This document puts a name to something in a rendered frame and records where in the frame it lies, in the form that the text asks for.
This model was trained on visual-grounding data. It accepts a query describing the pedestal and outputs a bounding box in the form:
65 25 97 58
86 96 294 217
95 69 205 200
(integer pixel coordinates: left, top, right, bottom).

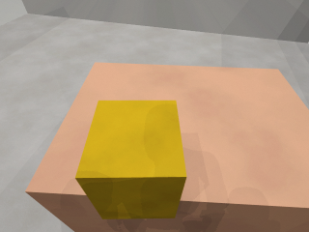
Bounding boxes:
25 62 309 232

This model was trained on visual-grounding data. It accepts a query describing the carton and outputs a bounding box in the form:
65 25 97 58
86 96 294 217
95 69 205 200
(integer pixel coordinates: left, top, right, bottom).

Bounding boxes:
75 100 187 219

